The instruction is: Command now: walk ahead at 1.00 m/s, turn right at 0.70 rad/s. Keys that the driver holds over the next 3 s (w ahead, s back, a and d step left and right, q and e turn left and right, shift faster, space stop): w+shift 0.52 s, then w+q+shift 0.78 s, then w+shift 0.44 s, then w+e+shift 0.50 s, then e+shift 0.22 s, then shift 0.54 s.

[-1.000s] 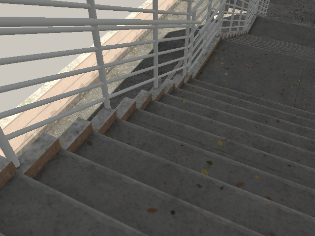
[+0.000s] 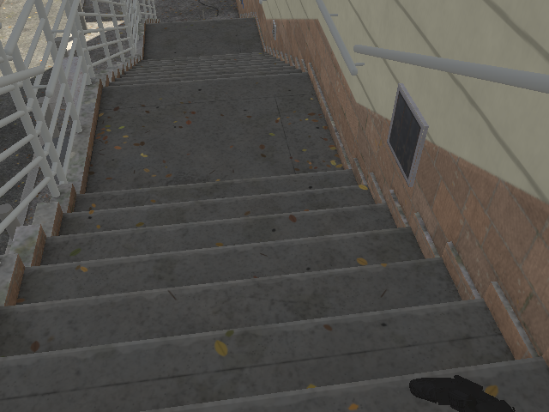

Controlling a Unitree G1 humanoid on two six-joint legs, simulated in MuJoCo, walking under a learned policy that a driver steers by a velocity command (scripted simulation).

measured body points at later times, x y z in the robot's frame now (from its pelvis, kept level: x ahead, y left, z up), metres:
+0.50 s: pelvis +0.42 +0.08 -0.12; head +0.42 +0.09 +0.33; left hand +0.69 +0.24 -0.20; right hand +0.21 -0.11 -0.24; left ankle +0.23 +0.17 -0.80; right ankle +0.60 -0.05 -0.81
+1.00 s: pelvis +0.89 +0.07 -0.35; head +0.88 +0.08 +0.10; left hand +0.81 +0.34 -0.50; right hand +0.99 -0.22 -0.47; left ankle +0.93 +0.11 -1.07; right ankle +0.68 -0.03 -0.85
